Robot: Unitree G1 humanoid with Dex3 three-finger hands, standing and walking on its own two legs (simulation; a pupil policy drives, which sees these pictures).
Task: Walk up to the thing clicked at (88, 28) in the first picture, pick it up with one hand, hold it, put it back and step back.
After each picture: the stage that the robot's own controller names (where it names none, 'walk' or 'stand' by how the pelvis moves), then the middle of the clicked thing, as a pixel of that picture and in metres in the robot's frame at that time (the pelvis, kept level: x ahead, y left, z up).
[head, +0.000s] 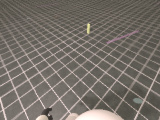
stand; (88, 28) +2.19 +0.17 -0.66
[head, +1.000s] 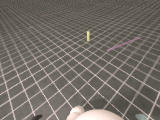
walk; (88, 36) +2.05 +0.29 -0.66
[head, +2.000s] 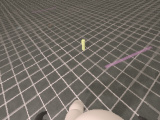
walk; (83, 45) +1.43 +0.30 -0.65
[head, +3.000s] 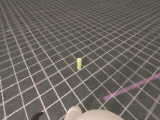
walk; (79, 64) +0.91 +0.24 -0.64
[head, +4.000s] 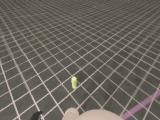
walk; (74, 83) +0.56 +0.20 -0.63
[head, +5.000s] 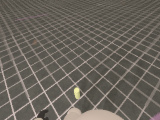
stand; (77, 93) +0.40 +0.17 -0.63
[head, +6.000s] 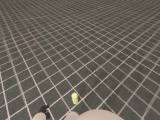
stand; (75, 98) +0.35 +0.18 -0.64
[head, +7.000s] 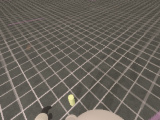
stand; (71, 100) +0.33 +0.22 -0.66
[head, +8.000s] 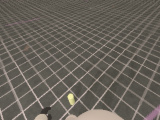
stand; (71, 99) +0.34 +0.22 -0.66
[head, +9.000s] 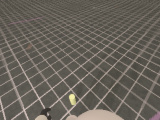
stand; (72, 99) +0.34 +0.20 -0.66
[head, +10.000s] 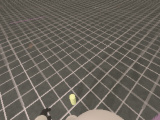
stand; (73, 99) +0.34 +0.20 -0.66
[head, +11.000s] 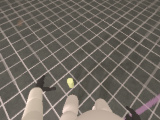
go down; (70, 83) +0.37 +0.19 -0.56
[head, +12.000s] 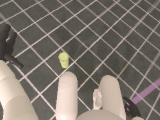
go down; (64, 61) +0.43 +0.21 -0.26
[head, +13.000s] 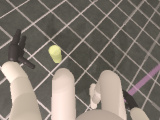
close in; (56, 55) +0.42 +0.23 -0.21
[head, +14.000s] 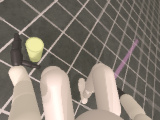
close; (35, 52) +0.41 +0.26 -0.16
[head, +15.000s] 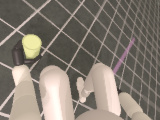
lift; (32, 51) +0.41 +0.27 -0.16
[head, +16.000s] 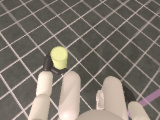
lift; (60, 63) +0.34 +0.22 -0.01
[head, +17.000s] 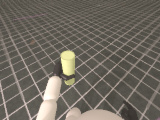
hold; (68, 70) +0.32 +0.15 +0.09
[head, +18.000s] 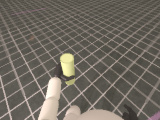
hold; (68, 71) +0.32 +0.16 +0.05
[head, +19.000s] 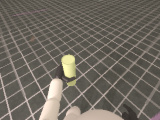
hold; (70, 72) +0.32 +0.15 +0.04
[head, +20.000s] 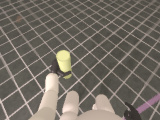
crouch; (65, 66) +0.36 +0.17 -0.01
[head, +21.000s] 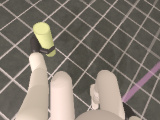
lower; (47, 43) +0.48 +0.24 -0.04
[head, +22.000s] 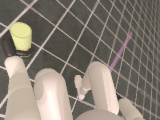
lower; (23, 43) +0.45 +0.28 -0.16
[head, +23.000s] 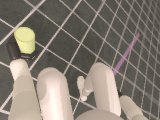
lower; (27, 46) +0.43 +0.28 -0.16
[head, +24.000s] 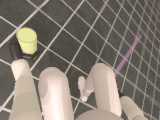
lower; (29, 47) +0.42 +0.28 -0.16
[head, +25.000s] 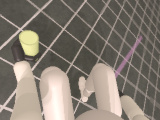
lower; (31, 49) +0.42 +0.28 -0.16
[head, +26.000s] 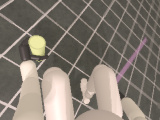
open; (38, 51) +0.42 +0.26 -0.17
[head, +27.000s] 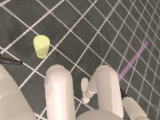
stand; (41, 49) +0.41 +0.26 -0.17
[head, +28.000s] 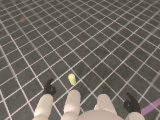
stand; (72, 79) +0.40 +0.19 -0.50
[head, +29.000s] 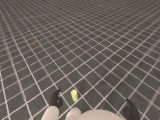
stand; (74, 95) +0.37 +0.18 -0.60
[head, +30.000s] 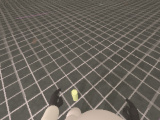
stand; (75, 95) +0.37 +0.18 -0.60
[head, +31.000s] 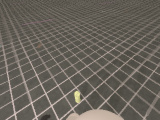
stand; (77, 97) +0.40 +0.17 -0.65
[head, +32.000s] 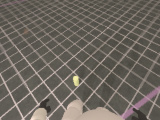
walk; (76, 81) +0.44 +0.18 -0.63
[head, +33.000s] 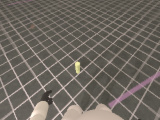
walk; (77, 67) +0.68 +0.18 -0.62
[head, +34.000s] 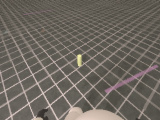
stand; (79, 60) +0.99 +0.24 -0.63
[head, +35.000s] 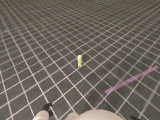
stand; (79, 61) +0.97 +0.22 -0.66
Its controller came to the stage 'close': yes
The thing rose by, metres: 0.69
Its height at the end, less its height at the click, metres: +0.00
